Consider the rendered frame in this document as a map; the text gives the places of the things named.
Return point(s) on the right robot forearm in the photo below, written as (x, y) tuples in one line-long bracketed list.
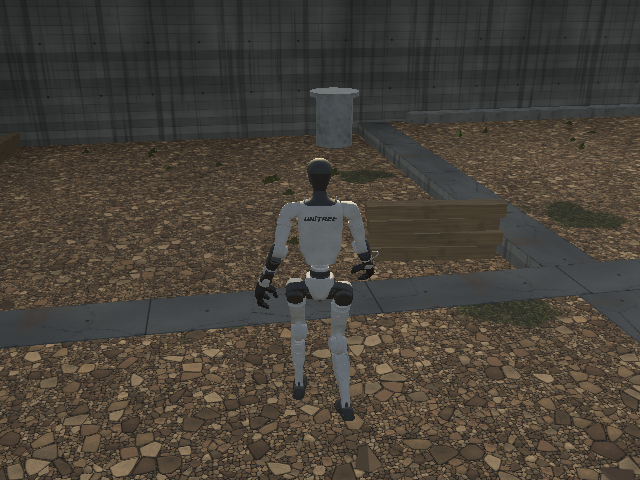
[(366, 258)]

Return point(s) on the robot head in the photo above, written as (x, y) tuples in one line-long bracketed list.
[(319, 173)]

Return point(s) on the left robot shin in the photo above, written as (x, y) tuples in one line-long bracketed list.
[(298, 356)]

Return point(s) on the robot left upper arm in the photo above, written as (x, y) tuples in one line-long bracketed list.
[(288, 212)]

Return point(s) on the robot right hand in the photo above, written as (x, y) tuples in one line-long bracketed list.
[(368, 274)]

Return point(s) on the left robot forearm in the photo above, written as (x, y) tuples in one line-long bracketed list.
[(269, 269)]

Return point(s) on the robot right upper arm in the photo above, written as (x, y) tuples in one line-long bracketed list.
[(351, 211)]

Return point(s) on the robot left hand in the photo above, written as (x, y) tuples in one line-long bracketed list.
[(260, 294)]

